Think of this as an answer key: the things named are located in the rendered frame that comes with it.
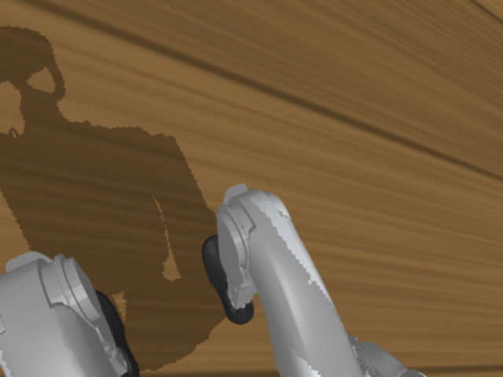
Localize left robot foot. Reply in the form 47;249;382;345
95;291;140;377

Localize right robot foot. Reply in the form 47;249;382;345
202;235;254;324

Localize right robot hand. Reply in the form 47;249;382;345
347;335;409;377

